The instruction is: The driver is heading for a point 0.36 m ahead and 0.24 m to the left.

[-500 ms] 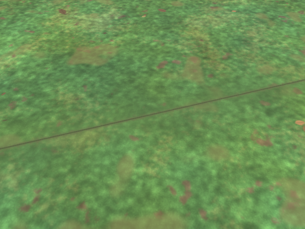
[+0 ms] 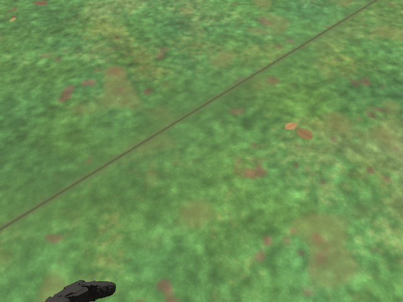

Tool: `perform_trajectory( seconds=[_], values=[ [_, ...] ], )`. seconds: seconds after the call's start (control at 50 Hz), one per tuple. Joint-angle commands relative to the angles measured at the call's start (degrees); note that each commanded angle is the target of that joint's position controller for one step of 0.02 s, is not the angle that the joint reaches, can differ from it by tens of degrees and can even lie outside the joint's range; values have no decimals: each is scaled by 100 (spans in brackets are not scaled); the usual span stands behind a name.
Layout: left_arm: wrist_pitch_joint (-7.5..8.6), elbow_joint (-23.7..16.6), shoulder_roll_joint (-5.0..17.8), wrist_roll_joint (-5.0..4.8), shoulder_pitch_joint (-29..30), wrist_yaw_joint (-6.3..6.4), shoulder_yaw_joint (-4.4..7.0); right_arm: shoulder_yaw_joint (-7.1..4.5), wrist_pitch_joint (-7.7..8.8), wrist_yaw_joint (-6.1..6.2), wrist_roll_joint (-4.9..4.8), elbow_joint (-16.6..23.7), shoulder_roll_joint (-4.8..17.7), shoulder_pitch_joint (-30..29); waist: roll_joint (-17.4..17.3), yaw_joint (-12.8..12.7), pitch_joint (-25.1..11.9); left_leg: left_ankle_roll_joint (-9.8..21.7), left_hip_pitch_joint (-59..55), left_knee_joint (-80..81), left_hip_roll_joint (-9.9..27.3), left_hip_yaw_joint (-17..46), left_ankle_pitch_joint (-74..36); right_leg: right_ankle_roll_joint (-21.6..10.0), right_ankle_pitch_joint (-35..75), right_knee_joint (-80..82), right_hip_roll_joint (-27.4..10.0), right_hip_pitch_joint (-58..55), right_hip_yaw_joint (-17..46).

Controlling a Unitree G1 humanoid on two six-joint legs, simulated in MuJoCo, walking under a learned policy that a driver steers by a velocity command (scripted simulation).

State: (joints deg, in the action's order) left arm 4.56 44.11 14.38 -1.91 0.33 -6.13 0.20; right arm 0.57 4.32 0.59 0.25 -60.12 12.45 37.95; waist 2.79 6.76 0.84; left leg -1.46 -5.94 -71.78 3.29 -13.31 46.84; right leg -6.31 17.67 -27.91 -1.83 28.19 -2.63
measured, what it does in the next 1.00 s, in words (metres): walks ahead: left foot, then right foot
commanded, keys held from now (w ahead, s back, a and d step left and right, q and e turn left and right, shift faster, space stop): w+q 0.38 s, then no key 0.62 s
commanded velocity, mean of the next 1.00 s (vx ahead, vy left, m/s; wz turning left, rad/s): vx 0.30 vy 0.00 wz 0.15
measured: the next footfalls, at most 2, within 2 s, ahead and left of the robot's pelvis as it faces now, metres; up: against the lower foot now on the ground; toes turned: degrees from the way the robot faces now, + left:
left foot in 0.46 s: +0.43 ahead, +0.23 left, +0.00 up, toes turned +13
right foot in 0.88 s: +0.49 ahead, +0.01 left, +0.00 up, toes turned +13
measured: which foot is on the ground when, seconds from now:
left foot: up 0.00-0.44, down 0.46-1.00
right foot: down 0.00-0.46, up 0.48-0.86, down 0.88-1.00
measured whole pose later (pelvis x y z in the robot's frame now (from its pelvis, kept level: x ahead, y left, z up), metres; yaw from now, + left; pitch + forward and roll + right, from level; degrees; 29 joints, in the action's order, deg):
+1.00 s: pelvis +0.39 +0.12 +0.00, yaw +13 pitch +1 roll +1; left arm -0.1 59.0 11.6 -0.1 -6.1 2.6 4.1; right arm -2.9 1.5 2.0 -0.2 -53.0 10.4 6.1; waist -0.5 -0.4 0.0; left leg 1.9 14.9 -25.5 -2.2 -1.3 11.8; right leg 1.3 -10.9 -26.8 -1.6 17.2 1.5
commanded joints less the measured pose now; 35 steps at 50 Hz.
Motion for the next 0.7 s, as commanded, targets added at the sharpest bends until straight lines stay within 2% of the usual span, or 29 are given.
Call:
perform_trajectory(
  seconds=[0.02, 0.04, 0.06, 0.08, 0.1, 0.12, 0.14, 0.16, 0.18, 0.2, 0.22, 0.26, 0.3, 0.32, 0.36, 0.38, 0.4, 0.42, 0.44, 0.46, 0.48, 0.5, 0.52, 0.54, 0.56, 0.58, 0.62, 0.66, 0.7],
  values=[
    [-22, 759, 1452, 344, -3206, 357, 491, -122, 244, 34, -381, 240, 116, 512, 814, -1493, -2417, 86, 5028, -4509, -371, 2376, 379, -1617, 5289, -2116, -2249, -6913, 2254],
    [-156, 874, 1312, 221, -3456, 352, 547, -235, 429, -11, -542, 509, 627, 21, 507, -1869, -3327, 49, 5290, -4109, -272, 2855, 91, -2029, 3460, -1540, -2304, -6914, 2830],
    [-238, 960, 1252, 111, -3184, 423, 560, -255, 425, 5, -676, 921, 595, -646, 317, -1563, -2941, 59, 5739, -3203, -15, 2472, -406, -1883, 224, -487, -2313, -6044, 3155],
    [-213, 752, 1010, 76, -2311, 486, 523, -244, 334, 148, -666, 1149, 465, -1349, -342, -1276, -1862, 60, 6045, -3193, 206, 1995, -1120, -1715, -1673, 415, -2328, -4480, 3437],
    [-109, 613, 625, 109, -1550, 517, 397, -316, 157, 260, -559, 1185, 522, -1618, -925, -919, -1281, 144, 5646, -2585, 281, 2106, -2242, -1521, -1962, 743, -2382, -2959, 3246],
    [-43, 572, 486, 213, -1063, 499, 337, -337, -90, 319, -418, 1128, 308, -1349, -906, -443, -656, 93, 4961, -2156, 370, 2083, -2554, -1345, -1645, 1020, -2379, -1414, 2659],
    [-32, 647, 536, 294, -779, 498, 348, -326, -234, 325, -311, 1123, -2, -1107, -679, -67, -330, -44, 4371, -1434, 532, 2243, -2610, -1140, -1911, 1061, -2139, -292, 2172],
    [-9, 661, 494, 344, -678, 520, 346, -356, -271, 318, -316, 1195, -17, -1157, -291, 0, -86, -129, 4218, -977, 603, 2278, -2677, -987, -2147, 1198, -1956, 213, 1785],
    [53, 760, 532, 401, -839, 572, 350, -474, -258, 292, -287, 1176, 183, -1166, -135, -37, -118, -209, 4194, -615, 603, 2293, -3086, -889, -1795, 1163, -1814, 129, 1518],
    [90, 845, 595, 364, -927, 636, 385, -524, -204, 261, -227, 1265, 262, -1327, 75, -47, -91, -182, 4319, -157, 593, 2294, -3351, -792, -1614, 1225, -1650, -8, 1192],
    [100, 888, 592, 354, -1046, 697, 404, -525, -199, 243, -209, 1267, 224, -1605, 227, -152, -125, -146, 4590, 188, 568, 2333, -3734, -717, -1493, 1140, -1634, -283, 1007],
    [76, 1000, 564, 251, -1307, 836, 437, -491, -177, 185, -135, 1416, 96, -2263, 199, -368, -120, -5, 4887, 950, 575, 2189, -4517, -540, -1511, 1089, -1489, -810, 581],
    [21, 1008, 402, 104, -1346, 911, 413, -498, -175, 91, -149, 1576, 150, -2935, 239, -588, -36, 110, 4801, 1932, 465, 1851, -5115, -347, -1445, 1097, -1230, -1028, 100],
    [24, 948, 509, 137, -1364, 938, 467, -479, -197, 60, -222, 1652, 168, -3219, 138, -696, 118, 141, 4671, 2280, 445, 1648, -5169, -344, -1990, 1278, -1268, -1060, 4],
    [18, 985, 642, 80, -1379, 919, 539, -486, -214, -37, -243, 1772, 214, -3527, 250, -790, 158, 227, 4402, 2784, 370, 1446, -4865, -221, -2342, 1321, -1279, -1430, -101],
    [-2, 1017, 691, 53, -1461, 883, 583, -493, -223, -85, -240, 1832, 248, -3640, 235, -838, 179, 309, 4403, 2959, 312, 1349, -4596, -167, -2352, 1258, -1366, -1751, -131],
    [-50, 1095, 690, 6, -1529, 848, 601, -483, -191, -111, -186, 1864, 258, -3773, 175, -891, 279, 426, 4383, 3201, 202, 1216, -4164, -111, -1986, 1049, -1360, -2014, -168],
    [-93, 1130, 836, -5, -1542, 817, 636, -481, -168, -163, -138, 1900, 238, -3658, 174, -778, 191, 575, 4061, 3367, 43, 1032, -3933, -20, -1096, 677, -1422, -2200, -236],
    [-128, 1101, 861, -9, -1433, 790, 641, -555, -154, -180, -81, 1747, 348, -3244, 31, -503, -74, 713, 3343, 3704, -240, 798, -4123, 152, -40, -9, -1289, -2224, -413],
    [-140, 1120, 737, 35, -1591, 765, 588, -710, -124, -175, -11, 1455, 660, -2416, -239, -235, -558, 803, 2169, 3858, -574, 650, -5002, 391, 437, -1099, -949, -2065, -694],
    [-64, 995, 481, 180, -1657, 742, 515, -898, -95, -110, 13, 1267, 1342, -1606, -1147, -82, -1005, 1232, 472, 3572, 384, 2010, -7784, 816, -1277, -2951, -489, -522, -856],
    [103, 1089, -135, 151, -2411, 616, 284, -892, -36, -194, 33, 1176, 1732, -1201, -2399, -267, -2275, 2448, -1331, 4427, 1980, 4612, -8260, 1153, -5393, -5218, 403, 1079, -204],
    [180, 1204, 411, 15, -2060, 558, 416, -836, -52, -213, -15, 1240, 1452, -844, -1335, 105, -2900, 2337, -1551, 4735, 1902, 4844, -7474, 1045, -5428, -5533, 305, 1192, 652],
    [147, 989, 437, -96, -1410, 595, 437, -786, -45, -170, -36, 1293, 1290, -1391, -1252, 13, -2200, 2049, -1076, 4647, 1723, 4076, -7366, 944, -5137, -5452, 71, 1691, 553],
    [87, 895, 387, -8, -963, 712, 418, -700, -56, -109, -73, 1442, 1024, -2032, -785, -142, -1589, 1787, -199, 4653, 1474, 3468, -7348, 858, -4689, -4955, -197, 1695, 478],
    [-13, 888, 411, 107, -764, 794, 457, -620, -77, -65, -48, 1467, 742, -2481, -710, -345, -1207, 1637, 754, 4756, 1295, 3066, -7346, 798, -4370, -4450, -328, 1302, 498],
    [-234, 990, 271, 134, -1140, 868, 481, -564, -87, -64, 112, 1547, 513, -2969, -775, -846, -1124, 1504, 1897, 5024, 1059, 2615, -7462, 699, -4131, -3681, -400, 193, 536],
    [-302, 1064, 49, 144, -1235, 885, 426, -591, -86, -19, 126, 1551, 614, -3091, -740, -1002, -1096, 1544, 2229, 5160, 985, 2249, -7740, 722, -3880, -2781, -254, -229, 444],
    [-324, 1061, 0, 191, -1051, 884, 390, -602, -105, 58, 82, 1471, 672, -3102, -791, -998, -1143, 1531, 2305, 5267, 945, 2059, -7587, 772, -3370, -1950, -197, -592, 453]
  ],
)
